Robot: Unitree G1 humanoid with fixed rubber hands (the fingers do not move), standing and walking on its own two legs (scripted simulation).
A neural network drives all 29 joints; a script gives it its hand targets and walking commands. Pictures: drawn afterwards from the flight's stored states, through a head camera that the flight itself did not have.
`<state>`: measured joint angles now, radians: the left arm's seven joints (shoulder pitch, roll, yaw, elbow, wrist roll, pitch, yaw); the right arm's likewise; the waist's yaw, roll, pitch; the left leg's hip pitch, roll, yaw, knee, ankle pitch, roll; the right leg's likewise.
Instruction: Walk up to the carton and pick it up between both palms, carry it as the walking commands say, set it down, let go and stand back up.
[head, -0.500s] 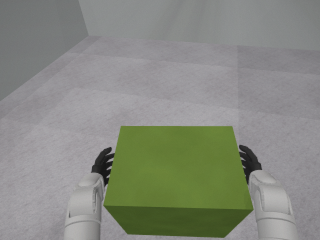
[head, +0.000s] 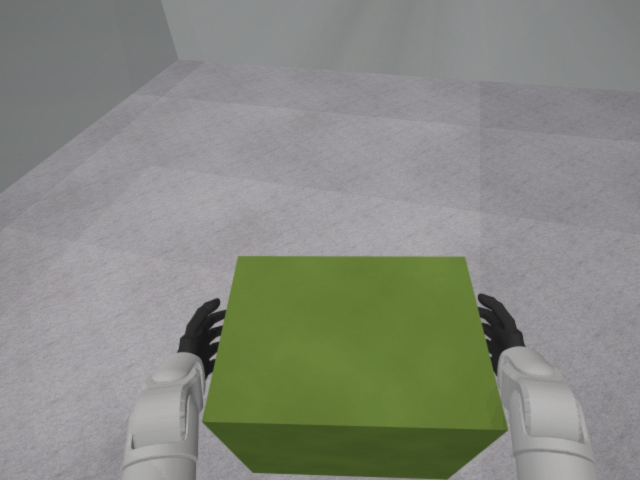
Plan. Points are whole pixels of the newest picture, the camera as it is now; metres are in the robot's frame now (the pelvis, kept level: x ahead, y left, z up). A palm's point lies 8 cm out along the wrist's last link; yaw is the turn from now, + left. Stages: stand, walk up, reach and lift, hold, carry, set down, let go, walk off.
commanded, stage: hold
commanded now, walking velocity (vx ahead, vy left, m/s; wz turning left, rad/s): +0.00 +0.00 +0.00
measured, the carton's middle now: (349, 374) +0.28 +0.00 -0.04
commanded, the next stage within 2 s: carry in 1.16 s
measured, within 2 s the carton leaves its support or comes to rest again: neither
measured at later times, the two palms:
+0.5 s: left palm (195, 362) +0.26 +0.19 +0.03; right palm (509, 356) +0.27 -0.19 +0.03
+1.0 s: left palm (195, 364) +0.26 +0.19 +0.03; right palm (509, 358) +0.27 -0.19 +0.03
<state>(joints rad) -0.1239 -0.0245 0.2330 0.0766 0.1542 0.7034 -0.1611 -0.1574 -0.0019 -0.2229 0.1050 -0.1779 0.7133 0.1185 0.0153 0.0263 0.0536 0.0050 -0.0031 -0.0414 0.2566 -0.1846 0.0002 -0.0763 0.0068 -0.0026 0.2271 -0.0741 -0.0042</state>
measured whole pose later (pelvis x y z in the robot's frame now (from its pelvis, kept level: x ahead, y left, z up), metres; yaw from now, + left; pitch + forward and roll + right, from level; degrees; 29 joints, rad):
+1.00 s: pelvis -0.01 +0.00 +0.00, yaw +0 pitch -5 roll +0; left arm -0.13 -0.02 0.24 0.09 0.16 0.69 -0.17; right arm -0.16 0.01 -0.23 0.09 -0.18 0.72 0.11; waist 0.01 0.02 0.07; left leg 0.00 0.00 -0.05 0.27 -0.18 0.00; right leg -0.08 0.01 0.00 0.24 -0.07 -0.01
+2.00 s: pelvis -0.18 +0.02 -0.02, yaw -5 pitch +4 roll -2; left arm -0.10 0.02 0.20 -0.34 0.00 1.17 -0.05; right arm -0.11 0.03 -0.23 -0.34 -0.06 1.17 0.03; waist 0.01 0.02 -0.13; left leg -0.50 0.08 0.10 0.53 -0.09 0.04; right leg -0.27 0.01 -0.08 0.60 -0.41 0.02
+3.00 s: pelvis -0.54 +0.10 -0.02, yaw -6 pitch +2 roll +1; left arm -0.02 -0.07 0.20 -0.42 0.05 1.16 -0.04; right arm -0.09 -0.03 -0.23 -0.35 0.02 1.16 0.03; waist -0.04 -0.01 -0.08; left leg -0.48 0.00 0.06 0.99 -0.47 -0.05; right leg -0.38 -0.06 -0.04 0.54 -0.20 0.00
